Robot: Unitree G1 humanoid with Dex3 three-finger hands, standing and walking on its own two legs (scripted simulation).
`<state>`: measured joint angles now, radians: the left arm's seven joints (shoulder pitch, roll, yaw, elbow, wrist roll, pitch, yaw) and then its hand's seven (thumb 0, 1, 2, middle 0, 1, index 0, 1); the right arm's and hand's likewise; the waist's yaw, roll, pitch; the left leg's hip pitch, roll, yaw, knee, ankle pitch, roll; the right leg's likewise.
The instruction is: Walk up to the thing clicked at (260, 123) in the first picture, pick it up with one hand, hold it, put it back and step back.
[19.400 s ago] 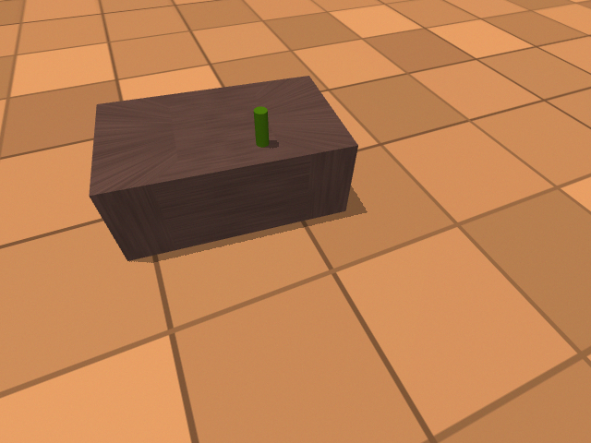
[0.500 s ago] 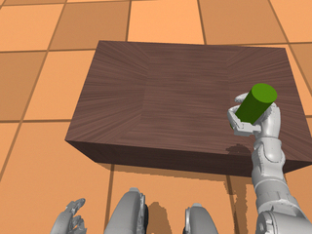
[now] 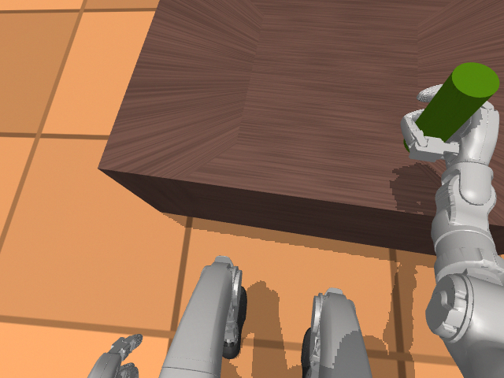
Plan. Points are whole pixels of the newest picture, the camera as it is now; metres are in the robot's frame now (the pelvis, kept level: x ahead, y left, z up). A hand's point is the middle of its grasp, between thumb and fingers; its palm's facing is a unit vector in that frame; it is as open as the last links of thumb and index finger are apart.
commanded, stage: crouch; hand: right
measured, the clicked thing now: (443, 116) +0.51 -0.19 +0.03
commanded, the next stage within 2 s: lower in 0.32 s
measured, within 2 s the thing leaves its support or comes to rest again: rests again in 1.46 s
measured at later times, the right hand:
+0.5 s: hand (416, 123) +0.53 -0.18 -0.03, palm faces +0.11 +0.99 -0.01, open 6.9 cm
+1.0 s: hand (399, 142) +0.53 -0.18 -0.10, palm faces +0.10 +0.99 -0.03, open 6.9 cm
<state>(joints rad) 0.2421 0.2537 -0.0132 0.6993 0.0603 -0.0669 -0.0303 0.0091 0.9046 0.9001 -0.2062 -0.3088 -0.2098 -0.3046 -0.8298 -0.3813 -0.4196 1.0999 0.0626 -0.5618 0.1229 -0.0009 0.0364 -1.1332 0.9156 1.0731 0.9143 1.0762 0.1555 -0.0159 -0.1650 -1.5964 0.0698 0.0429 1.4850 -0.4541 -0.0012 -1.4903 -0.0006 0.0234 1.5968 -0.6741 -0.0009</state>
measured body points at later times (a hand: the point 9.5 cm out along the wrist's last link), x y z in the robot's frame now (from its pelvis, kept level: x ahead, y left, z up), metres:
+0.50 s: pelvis -0.01 +0.00 -0.04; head +0.20 -0.02 +0.36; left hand +0.04 +0.27 -0.16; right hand +0.52 -0.23 -0.03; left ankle +0.10 +0.13 -0.54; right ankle +0.02 -0.12 -0.54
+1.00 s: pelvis -0.03 -0.01 -0.10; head +0.20 -0.03 +0.28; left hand +0.02 +0.27 -0.22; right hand +0.52 -0.23 -0.10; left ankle +0.10 +0.13 -0.54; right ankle +0.02 -0.12 -0.54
